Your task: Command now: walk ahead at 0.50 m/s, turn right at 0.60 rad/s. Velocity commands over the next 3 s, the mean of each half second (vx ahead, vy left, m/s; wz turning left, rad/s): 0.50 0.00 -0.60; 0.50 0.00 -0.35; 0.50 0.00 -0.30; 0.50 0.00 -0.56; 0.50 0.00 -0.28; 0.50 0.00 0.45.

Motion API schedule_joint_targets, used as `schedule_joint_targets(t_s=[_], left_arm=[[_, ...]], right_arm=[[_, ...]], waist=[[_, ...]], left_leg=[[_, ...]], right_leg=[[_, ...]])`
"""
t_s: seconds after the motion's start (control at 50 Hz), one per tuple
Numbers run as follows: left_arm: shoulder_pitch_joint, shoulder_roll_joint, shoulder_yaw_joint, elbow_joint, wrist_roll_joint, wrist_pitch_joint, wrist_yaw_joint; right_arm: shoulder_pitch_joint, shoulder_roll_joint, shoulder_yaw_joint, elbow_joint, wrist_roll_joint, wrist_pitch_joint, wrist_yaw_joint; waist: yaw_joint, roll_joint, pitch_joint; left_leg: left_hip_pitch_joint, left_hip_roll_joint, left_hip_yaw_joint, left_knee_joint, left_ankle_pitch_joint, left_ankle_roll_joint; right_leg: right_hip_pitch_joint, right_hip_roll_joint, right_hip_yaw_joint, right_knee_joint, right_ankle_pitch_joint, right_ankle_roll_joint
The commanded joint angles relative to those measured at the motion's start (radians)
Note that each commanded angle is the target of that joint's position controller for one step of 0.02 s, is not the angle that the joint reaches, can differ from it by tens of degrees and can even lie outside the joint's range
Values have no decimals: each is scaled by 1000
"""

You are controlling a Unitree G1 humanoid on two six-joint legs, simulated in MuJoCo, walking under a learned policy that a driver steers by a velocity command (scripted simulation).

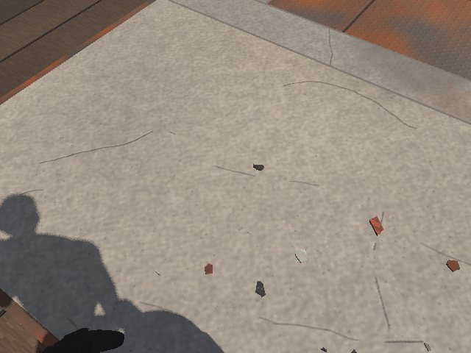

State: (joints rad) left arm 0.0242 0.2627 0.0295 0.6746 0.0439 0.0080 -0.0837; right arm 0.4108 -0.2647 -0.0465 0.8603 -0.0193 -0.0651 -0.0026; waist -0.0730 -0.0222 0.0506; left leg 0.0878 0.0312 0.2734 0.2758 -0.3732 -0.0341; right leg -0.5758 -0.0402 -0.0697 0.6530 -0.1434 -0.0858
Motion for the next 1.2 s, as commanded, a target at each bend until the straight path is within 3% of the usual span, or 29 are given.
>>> schedule_joint_targets(t_s=[0.02, 0.04, 0.06, 0.08, 0.1, 0.14, 0.18, 0.22, 0.32, 0.48, 0.52, 0.56, 0.58, 0.6, 0.62, 0.64, 0.66, 0.68, 0.74, 0.8, 0.9, 0.98, 1.02, 1.06, 1.08, 1.1, 1.12, 1.14, 1.2], left_arm=[[52, 96, 34, -49, 11, -19, 16], [219, 122, 52, 7, 17, -28, 28], [367, 216, 83, 41, 28, -29, 45], [339, 310, 106, 21, -17, -20, 58], [377, 291, 103, 17, -29, -12, 67], [302, 191, 78, 48, -35, -19, 83], [231, 150, 62, 39, -37, -35, 86], [239, 149, 61, 43, -39, -55, 76], [328, 162, 67, 73, -36, -55, 74], [469, 182, 74, 122, -30, -61, 94], [438, 197, 77, 118, -29, -61, 100], [375, 215, 78, 107, -31, -68, 93], [356, 200, 73, 105, -40, -76, 83], [386, 107, 49, 70, -64, -84, 80], [475, 92, 42, 54, -54, -80, 82], [448, 144, 47, 93, -19, -65, 89], [388, 140, 47, 97, -13, -62, 80], [353, 118, 42, 93, -12, -59, 73], [341, 89, 32, 92, -3, -40, 54], [254, 78, 24, 62, -1, -36, 43], [38, 34, -12, -2, -6, -48, 23], [-29, 57, -13, -18, -9, -52, 32], [9, 73, -6, -6, -3, -57, 43], [258, 117, 19, 83, 16, -74, 60], [417, 204, 43, 106, 36, -78, 75], [444, 272, 63, 117, 11, -65, 84], [392, 215, 55, 122, -29, -60, 83], [322, 164, 41, 121, -35, -63, 82], [247, 89, 23, 134, -38, -77, 79]], right_arm=[[12, -207, -44, -30, 3, 13, -11], [-2, -209, -41, -39, 5, 21, -12], [13, -161, -26, -84, 6, 19, -6], [-15, -94, -15, -162, -6, 14, 12], [-123, -162, -24, -182, -12, 9, 14], [-138, -123, -8, -169, 5, -8, 16], [-88, -119, -7, -147, -26, 20, 13], [-72, -114, -11, -143, -31, 45, 19], [-266, -89, -4, -205, -27, 56, 22], [-475, -95, 6, -283, -10, 28, 29], [-431, -109, 2, -278, -8, 21, 26], [-245, -146, -16, -222, -7, 11, 7], [-101, -185, -31, -191, -15, -2, -7], [41, -268, -51, -193, -39, -4, -26], [-7, -307, -61, -191, -37, 9, -22], [-75, -207, -46, -193, -20, 14, -15], [-125, -130, -28, -194, -12, 12, -8], [-152, -96, -18, -185, -15, 8, -2], [-113, -94, -15, -133, -5, -21, 8], [-77, -108, -19, -94, 5, -41, 18], [-35, -109, -17, -45, 11, -33, 23], [37, -147, -26, 1, 10, -23, 20], [41, -160, -28, 16, 8, -12, 14], [49, -136, -17, 24, 12, -4, 10], [43, -77, 3, -27, 24, -7, 14], [109, -38, 7, -47, 24, -3, 13], [19, -138, -21, -43, -2, 7, 4], [-35, -119, -18, -62, 1, 0, 11], [-34, -77, -9, -48, -19, 16, 22]], waist=[[89, 125, -59], [164, 85, -156], [211, -49, -285], [149, -249, -374], [206, -88, -336], [125, 4, -117], [56, -2, -93], [38, -12, -100], [94, -12, -14], [168, -30, 4], [134, -44, 2], [41, -32, -73], [-37, 25, -158], [-71, 158, -324], [13, 335, -352], [41, 166, -208], [46, 66, -102], [58, 50, -56], [78, 126, -39], [78, 119, -25], [44, 121, 3], [30, 118, 11], [56, 117, -8], [161, 61, -150], [219, -73, -286], [182, -243, -361], [175, -94, -247], [138, -77, -131], [54, -57, -57]], left_leg=[[-19, 246, -31, 229, 1009, 130], [-100, 222, -6, 456, 964, 109], [-382, 181, -1, 775, 622, 66], [-750, -22, -99, 1086, -169, 6], [-857, 0, -265, 1108, -124, 11], [-798, 82, -282, 933, 15, 21], [-656, 100, -290, 848, 20, 4], [-625, 84, -277, 819, 62, -4], [-734, 73, -277, 612, 213, -32], [-748, 1, -292, 376, 304, -2], [-624, -21, -297, 306, 265, 22], [-322, -74, -272, 235, 206, 57], [-97, -6, -327, 183, 212, 91], [161, 266, -632, 130, -48, 152], [202, 420, -1040, 4, -42, 242], [59, 384, -992, 2, -129, 247], [-71, 333, -836, -16, -84, 236], [-144, 279, -712, -39, 21, 216], [-219, 212, -528, -68, 309, 206], [-197, 210, -443, -105, 414, 226], [-242, 143, -292, -133, 484, 197], [-164, 197, -306, -92, 563, 185], [-117, 207, -294, 2, 724, 173], [-191, 139, -227, 319, 794, 137], [-424, 77, -178, 632, 470, 102], [-674, -76, -198, 907, -169, 83], [-761, -17, -298, 959, -119, 94], [-777, 21, -298, 931, -34, 98], [-643, 70, -284, 797, 51, 65]], right_leg=[[197, 111, -71, -70, -129, -68], [409, 147, -59, -136, -102, -101], [720, -36, 214, -174, -271, -171], [925, -282, 752, -296, -235, -281], [915, -278, 734, -342, -67, -277], [656, -206, 487, -352, 191, -228], [493, -127, 386, -382, 288, -198], [435, -89, 357, -405, 315, -203], [408, -61, 394, -470, 103, -192], [578, -79, 454, -355, 361, -153], [554, -83, 475, -318, 411, -120], [472, -33, 452, -154, 579, -70], [380, 36, 396, 58, 516, -41], [203, 119, 294, 362, 149, -6], [-6, 212, 217, 522, -415, 6], [-52, 116, 225, 594, -321, -1], [-31, 87, 213, 569, -239, 3], [-13, 63, 201, 525, -201, 8], [30, 53, 186, 468, -181, 24], [-46, 42, 180, 394, -115, 39], [33, 5, 49, 63, 73, 62], [100, 13, 13, -56, 49, 32], [180, 44, -3, -109, -18, 2], [517, 60, 14, -188, -22, -48], [786, -196, 314, -225, -152, -120], [895, -397, 715, -348, -136, -224], [816, -332, 656, -353, -116, -208], [702, -281, 526, -369, -32, -191], [492, -155, 351, -443, 137, -139]])
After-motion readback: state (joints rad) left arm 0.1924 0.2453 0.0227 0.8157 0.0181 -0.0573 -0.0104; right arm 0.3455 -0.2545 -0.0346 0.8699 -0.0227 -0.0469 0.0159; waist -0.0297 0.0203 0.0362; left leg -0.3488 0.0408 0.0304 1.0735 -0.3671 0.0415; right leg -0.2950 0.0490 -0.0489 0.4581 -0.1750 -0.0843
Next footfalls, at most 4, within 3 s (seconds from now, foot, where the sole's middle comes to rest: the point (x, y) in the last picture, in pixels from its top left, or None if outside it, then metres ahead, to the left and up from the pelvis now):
0.04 right None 0.19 -0.09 -0.77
0.58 left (233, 325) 0.53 0.00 -0.77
1.06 right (332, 272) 0.66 -0.30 -0.77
1.58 left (309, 182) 1.00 -0.29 -0.77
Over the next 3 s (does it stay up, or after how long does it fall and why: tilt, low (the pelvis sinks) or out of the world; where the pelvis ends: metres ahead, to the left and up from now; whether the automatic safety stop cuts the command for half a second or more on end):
stays up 1.26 -0.89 0.01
